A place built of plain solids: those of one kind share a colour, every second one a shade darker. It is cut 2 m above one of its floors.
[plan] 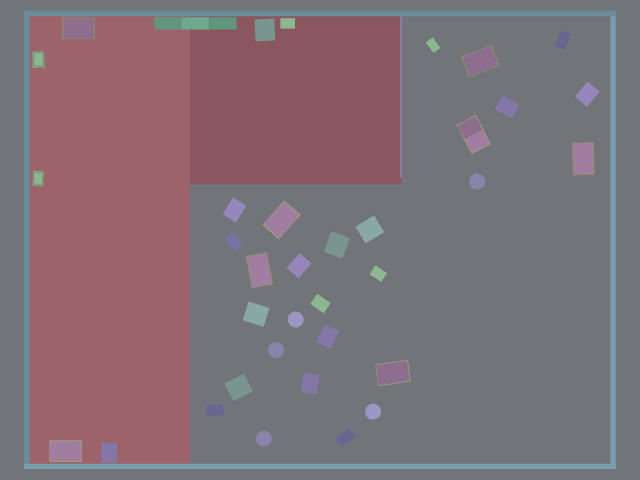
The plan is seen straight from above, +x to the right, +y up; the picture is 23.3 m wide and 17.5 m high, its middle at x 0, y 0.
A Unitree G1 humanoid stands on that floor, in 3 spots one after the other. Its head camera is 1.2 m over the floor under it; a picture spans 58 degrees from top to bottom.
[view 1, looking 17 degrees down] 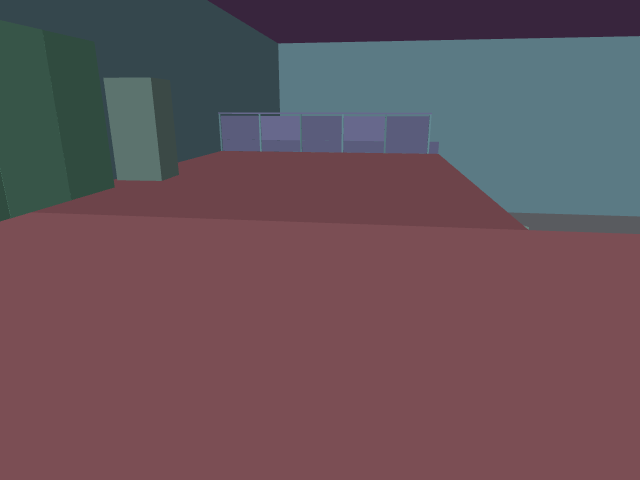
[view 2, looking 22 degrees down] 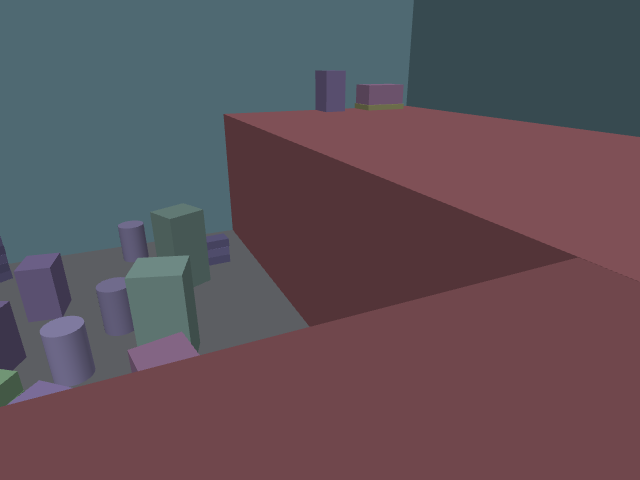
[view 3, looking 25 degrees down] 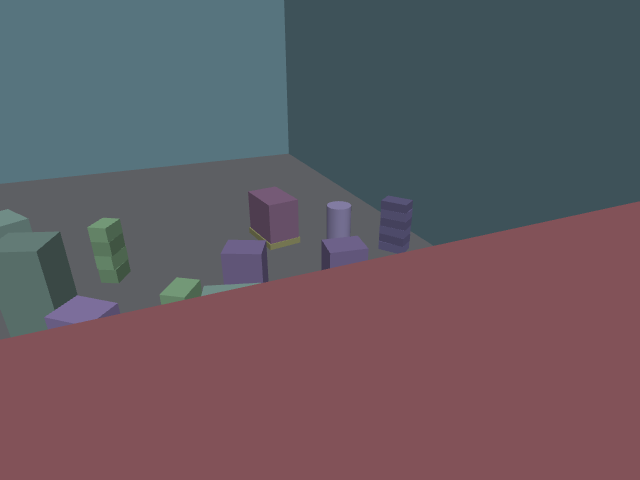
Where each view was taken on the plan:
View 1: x -9.27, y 3.55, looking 8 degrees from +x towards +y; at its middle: floor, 4.10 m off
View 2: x -2.04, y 3.70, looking -115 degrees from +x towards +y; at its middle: floor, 6.90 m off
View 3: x -6.71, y -1.91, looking -24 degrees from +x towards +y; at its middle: ground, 10.60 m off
